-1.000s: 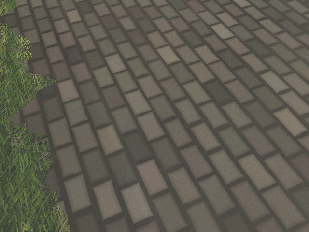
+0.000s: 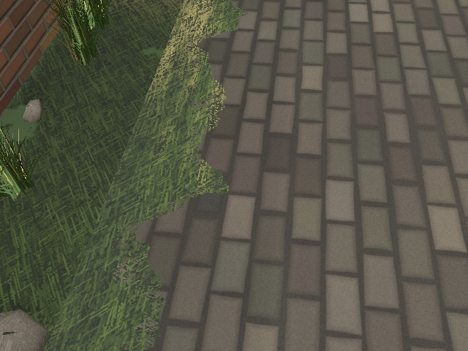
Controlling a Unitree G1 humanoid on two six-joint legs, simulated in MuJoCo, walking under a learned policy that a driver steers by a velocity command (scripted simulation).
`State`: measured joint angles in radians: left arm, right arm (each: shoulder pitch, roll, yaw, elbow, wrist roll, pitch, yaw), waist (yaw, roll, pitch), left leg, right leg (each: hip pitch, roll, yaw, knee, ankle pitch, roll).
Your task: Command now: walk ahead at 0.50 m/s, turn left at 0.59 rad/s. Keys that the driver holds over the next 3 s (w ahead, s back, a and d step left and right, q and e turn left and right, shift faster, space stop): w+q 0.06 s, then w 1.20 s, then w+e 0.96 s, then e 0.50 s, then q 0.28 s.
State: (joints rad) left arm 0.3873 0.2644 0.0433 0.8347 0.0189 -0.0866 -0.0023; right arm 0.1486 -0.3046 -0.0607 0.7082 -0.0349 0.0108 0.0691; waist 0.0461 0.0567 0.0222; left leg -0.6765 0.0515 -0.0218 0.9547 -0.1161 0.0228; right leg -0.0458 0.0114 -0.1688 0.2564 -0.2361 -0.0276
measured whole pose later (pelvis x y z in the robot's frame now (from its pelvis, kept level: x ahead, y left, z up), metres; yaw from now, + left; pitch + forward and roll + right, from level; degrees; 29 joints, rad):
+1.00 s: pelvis +0.55 +0.05 +0.00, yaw +9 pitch +0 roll -1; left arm 0.36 0.23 0.04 0.93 0.01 -0.08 -0.01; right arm 0.23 -0.26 -0.03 0.87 -0.04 -0.04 0.03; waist 0.01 0.04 0.03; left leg -0.56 0.08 -0.01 1.02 -0.21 0.04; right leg -0.11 0.07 -0.09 0.28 -0.17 -0.09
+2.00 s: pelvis +1.07 +0.10 -0.01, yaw -13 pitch +0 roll +0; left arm 0.24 0.27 0.08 0.92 0.01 -0.02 0.00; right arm 0.20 -0.23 -0.04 0.85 -0.03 -0.07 0.00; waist 0.00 0.01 0.06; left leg -0.47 0.09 0.00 1.19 -0.33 -0.01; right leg -0.24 0.14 -0.05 0.42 -0.18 -0.15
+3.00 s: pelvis +1.32 +0.04 +0.00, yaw -38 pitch -1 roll +1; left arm 0.11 0.18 -0.01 0.75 0.02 0.01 0.02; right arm 0.30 -0.26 -0.05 0.84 -0.01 0.06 0.01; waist -0.05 0.04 0.04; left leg -0.36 0.02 0.01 0.86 -0.44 -0.02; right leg -0.21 0.00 -0.07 0.42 -0.20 -0.06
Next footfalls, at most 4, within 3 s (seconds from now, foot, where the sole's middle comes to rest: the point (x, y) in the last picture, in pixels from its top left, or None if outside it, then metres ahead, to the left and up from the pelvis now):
0.18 left None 0.25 0.12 -0.78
0.74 right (270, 315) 0.59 -0.01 -0.78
1.28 left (197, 239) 0.84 0.22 -0.78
1.84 right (249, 173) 1.12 0.06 -0.78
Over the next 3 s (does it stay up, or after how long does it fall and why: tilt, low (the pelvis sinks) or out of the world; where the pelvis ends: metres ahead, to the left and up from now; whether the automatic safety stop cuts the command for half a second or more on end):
stays up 1.32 0.04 0.00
